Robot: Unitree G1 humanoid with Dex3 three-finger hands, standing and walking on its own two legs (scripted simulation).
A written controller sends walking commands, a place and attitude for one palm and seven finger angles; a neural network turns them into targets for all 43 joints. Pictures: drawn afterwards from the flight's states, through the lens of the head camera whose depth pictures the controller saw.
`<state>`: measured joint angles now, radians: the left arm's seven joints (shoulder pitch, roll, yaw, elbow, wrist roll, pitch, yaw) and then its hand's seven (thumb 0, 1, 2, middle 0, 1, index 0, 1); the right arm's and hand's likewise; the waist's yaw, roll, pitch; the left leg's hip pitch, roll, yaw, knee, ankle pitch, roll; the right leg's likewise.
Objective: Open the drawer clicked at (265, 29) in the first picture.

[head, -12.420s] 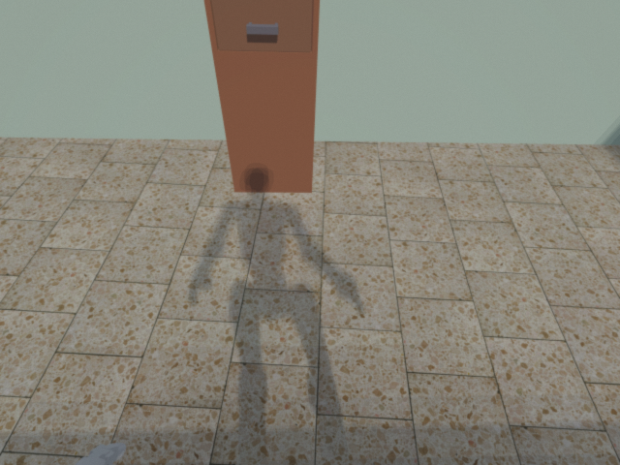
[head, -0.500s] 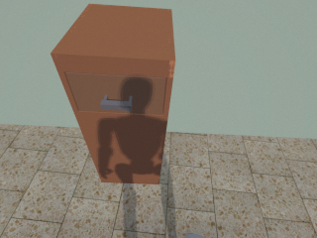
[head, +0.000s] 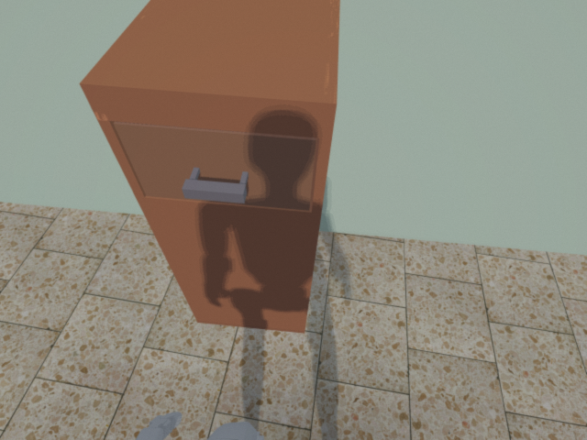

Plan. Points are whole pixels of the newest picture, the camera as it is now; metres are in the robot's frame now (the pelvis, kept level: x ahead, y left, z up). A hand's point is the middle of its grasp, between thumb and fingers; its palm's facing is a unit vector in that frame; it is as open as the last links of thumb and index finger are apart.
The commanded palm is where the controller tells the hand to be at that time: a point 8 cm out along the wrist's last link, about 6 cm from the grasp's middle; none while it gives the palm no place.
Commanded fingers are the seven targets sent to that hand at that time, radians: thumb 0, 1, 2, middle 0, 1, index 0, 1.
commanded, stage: come to a stop and stand still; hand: left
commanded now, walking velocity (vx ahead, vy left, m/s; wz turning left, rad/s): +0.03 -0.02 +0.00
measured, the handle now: (217, 182) +0.51 +0.17 +0.01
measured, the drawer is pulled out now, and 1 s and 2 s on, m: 0.00 0.00 0.00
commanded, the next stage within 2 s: look again from close up in 1.32 s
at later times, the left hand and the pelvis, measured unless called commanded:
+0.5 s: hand out of the picture -0.06 +0.25 -0.17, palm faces -0.01 -0.99 -0.17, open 7.4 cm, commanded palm none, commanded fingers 0.00 0.90 0.90 -0.20 -0.30 -0.20 -0.30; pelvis -0.02 +0.05 +0.02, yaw -3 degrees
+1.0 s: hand out of the picture -0.02 +0.13 -0.17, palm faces +0.02 -0.98 -0.21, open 7.2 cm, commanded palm none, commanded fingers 0.00 0.90 0.90 -0.20 -0.30 -0.20 -0.30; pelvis -0.03 -0.04 +0.00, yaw -1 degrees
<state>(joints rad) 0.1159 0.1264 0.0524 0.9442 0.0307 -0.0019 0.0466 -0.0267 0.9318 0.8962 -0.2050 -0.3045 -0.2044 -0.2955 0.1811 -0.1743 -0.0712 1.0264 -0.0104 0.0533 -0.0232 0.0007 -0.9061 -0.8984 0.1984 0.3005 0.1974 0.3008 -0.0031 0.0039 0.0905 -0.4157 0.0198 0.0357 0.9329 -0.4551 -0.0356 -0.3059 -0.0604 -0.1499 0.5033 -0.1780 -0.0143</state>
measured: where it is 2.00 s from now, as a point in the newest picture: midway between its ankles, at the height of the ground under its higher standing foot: outside the picture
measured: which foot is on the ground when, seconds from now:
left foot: up 0.00-0.08, down 0.10-1.00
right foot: down 0.00-0.10, up 0.12-0.72, down 0.74-1.00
